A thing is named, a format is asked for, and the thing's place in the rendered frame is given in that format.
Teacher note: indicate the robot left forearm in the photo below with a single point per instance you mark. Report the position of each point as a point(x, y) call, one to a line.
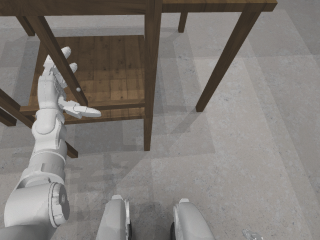
point(49, 155)

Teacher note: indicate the robot left upper arm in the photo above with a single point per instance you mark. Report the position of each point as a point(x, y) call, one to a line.
point(35, 212)

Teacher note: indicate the robot right hand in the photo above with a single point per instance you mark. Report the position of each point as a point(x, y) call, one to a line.
point(250, 235)

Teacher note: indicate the robot right thigh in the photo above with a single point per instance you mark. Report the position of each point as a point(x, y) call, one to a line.
point(189, 219)

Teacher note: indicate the robot left hand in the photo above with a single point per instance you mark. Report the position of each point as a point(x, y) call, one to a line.
point(51, 85)

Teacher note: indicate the right robot shin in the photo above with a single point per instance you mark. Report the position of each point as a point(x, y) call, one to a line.
point(179, 234)

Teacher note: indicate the chair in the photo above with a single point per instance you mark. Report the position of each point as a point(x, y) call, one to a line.
point(116, 73)

